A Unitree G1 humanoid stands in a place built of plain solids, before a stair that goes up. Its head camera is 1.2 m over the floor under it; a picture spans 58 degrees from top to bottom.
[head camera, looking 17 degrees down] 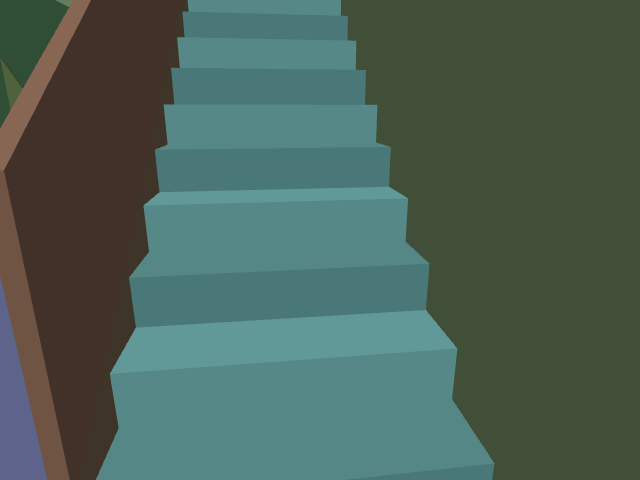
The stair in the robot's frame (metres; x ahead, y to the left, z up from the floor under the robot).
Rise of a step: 0.20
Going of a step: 0.30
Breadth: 1.14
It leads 8 degrees to the left of straight ahead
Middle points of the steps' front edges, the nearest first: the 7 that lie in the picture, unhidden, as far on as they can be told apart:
1.24 0.09 0.41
1.54 0.13 0.61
1.84 0.17 0.81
2.13 0.21 1.01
2.43 0.25 1.22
2.73 0.29 1.42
3.03 0.33 1.62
